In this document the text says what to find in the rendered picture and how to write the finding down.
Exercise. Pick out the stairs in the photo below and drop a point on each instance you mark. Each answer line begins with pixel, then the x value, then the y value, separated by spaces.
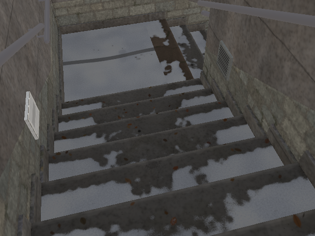
pixel 168 160
pixel 192 45

